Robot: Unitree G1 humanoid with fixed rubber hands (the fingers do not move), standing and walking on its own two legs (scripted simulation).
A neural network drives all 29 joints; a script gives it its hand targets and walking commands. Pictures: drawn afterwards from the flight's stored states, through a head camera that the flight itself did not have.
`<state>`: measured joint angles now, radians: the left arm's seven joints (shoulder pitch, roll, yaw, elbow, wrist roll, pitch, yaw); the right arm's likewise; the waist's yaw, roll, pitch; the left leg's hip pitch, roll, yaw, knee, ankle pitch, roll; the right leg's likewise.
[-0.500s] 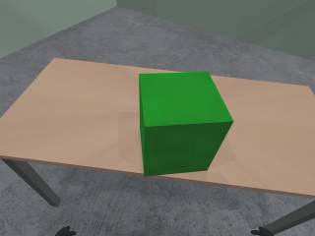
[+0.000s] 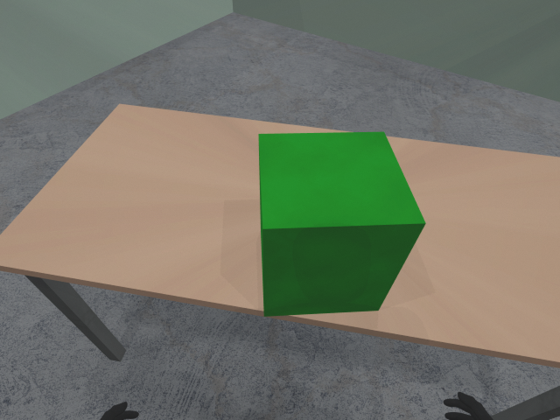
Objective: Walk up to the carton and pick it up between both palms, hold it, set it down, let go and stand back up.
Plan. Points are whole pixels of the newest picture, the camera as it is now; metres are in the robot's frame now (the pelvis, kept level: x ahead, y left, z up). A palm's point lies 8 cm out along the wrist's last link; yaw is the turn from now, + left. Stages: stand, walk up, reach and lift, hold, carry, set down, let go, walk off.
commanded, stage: walk up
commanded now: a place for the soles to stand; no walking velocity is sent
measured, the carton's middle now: (321, 227) +0.44 -0.04 +0.01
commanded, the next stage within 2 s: reach and lift in 0.32 s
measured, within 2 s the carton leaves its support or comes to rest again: neither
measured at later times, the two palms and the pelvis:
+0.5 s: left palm (114, 418) +0.16 +0.26 -0.09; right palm out of the picture +0.14 -0.27 -0.08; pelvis -0.01 -0.01 +0.00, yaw -7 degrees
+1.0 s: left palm (149, 385) +0.19 +0.21 -0.05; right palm (496, 415) +0.17 -0.26 -0.03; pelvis +0.02 -0.01 +0.03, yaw -9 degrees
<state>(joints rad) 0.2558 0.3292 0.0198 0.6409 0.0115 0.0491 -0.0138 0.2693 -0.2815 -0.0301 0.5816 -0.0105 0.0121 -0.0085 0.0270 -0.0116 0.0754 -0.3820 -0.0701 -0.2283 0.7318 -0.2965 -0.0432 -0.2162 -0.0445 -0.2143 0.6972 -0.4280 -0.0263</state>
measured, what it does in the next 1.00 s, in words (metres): stands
